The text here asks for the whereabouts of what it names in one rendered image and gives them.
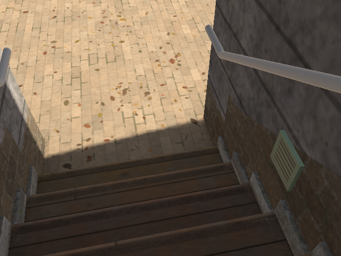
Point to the stairs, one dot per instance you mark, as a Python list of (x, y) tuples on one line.
[(187, 203)]

